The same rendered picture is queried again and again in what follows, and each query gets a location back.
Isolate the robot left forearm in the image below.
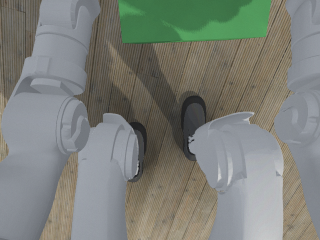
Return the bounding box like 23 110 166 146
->
1 0 101 141

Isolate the left robot upper arm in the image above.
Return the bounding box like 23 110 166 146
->
0 92 91 240

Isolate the robot right foot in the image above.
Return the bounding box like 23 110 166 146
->
181 95 206 161

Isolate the right robot thigh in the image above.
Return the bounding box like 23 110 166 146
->
202 123 284 240

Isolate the robot right forearm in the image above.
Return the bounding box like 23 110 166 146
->
285 0 320 93

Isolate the right robot upper arm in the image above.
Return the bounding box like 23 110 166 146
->
274 89 320 240

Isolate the carton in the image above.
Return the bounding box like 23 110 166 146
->
118 0 271 44

